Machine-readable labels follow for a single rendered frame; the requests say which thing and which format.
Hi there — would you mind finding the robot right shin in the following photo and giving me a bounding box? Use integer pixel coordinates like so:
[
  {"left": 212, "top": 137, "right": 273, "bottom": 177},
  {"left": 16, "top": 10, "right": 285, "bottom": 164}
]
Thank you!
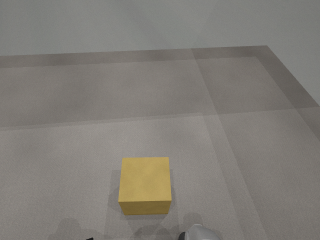
[{"left": 190, "top": 224, "right": 202, "bottom": 229}]

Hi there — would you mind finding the carton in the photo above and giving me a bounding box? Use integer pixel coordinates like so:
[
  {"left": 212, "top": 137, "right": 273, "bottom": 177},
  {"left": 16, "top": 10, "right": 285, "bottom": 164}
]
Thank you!
[{"left": 118, "top": 157, "right": 172, "bottom": 216}]

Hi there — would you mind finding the robot right thigh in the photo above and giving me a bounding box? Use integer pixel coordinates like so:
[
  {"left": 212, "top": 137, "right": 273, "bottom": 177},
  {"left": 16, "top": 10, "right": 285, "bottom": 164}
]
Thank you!
[{"left": 184, "top": 226, "right": 221, "bottom": 240}]

